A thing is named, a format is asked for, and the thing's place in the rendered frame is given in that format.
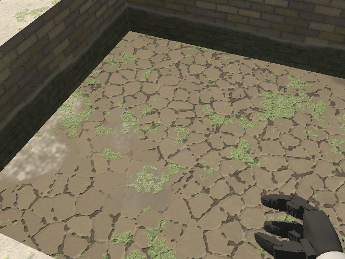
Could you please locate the robot right hand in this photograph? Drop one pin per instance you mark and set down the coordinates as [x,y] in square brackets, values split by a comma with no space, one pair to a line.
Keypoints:
[308,241]

